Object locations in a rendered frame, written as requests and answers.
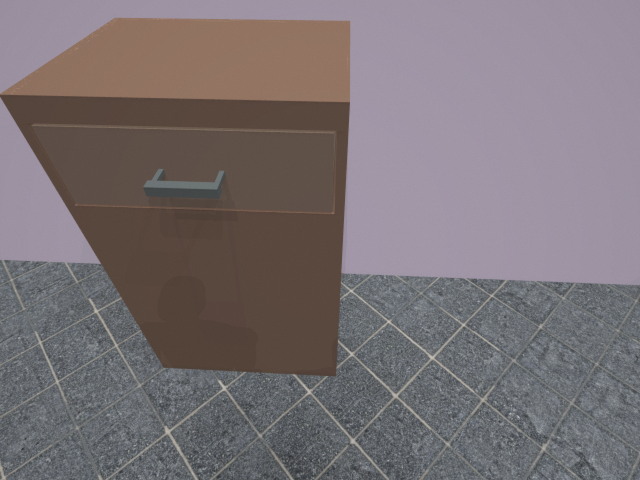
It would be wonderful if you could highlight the handle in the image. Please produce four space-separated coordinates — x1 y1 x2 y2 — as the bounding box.
143 169 225 199

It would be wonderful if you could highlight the cabinet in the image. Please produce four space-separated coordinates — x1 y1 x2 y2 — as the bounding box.
0 18 350 376

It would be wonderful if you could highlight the drawer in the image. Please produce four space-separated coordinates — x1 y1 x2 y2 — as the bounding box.
31 123 337 212

